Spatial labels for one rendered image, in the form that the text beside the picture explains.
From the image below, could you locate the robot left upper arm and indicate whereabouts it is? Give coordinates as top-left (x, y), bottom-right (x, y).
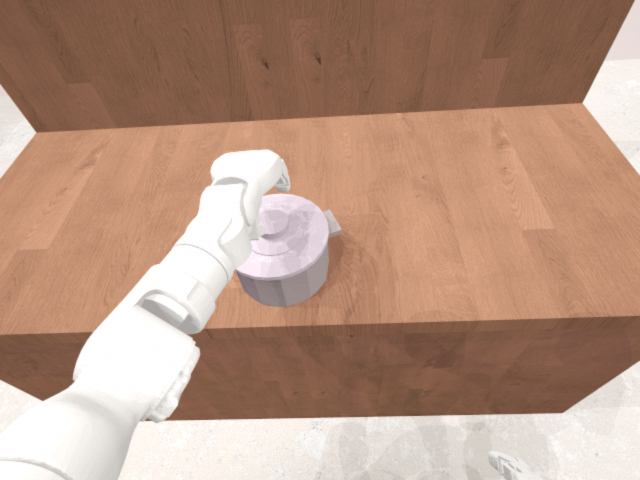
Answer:
top-left (0, 305), bottom-right (200, 480)

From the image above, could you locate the right robot hand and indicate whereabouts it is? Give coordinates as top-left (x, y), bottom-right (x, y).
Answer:
top-left (488, 451), bottom-right (543, 480)

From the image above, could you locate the pot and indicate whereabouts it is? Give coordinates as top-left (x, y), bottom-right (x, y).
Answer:
top-left (234, 210), bottom-right (342, 307)

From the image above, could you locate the left robot forearm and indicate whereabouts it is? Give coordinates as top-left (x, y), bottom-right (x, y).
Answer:
top-left (73, 172), bottom-right (262, 381)

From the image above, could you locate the table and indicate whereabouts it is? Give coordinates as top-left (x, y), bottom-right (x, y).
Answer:
top-left (0, 0), bottom-right (640, 421)

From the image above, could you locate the knob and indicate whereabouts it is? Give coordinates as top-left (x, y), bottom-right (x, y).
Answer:
top-left (259, 209), bottom-right (289, 240)

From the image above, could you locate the left robot hand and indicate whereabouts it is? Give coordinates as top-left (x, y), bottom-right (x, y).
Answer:
top-left (210, 150), bottom-right (290, 241)

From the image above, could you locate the lid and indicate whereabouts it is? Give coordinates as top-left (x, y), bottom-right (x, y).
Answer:
top-left (235, 194), bottom-right (329, 281)

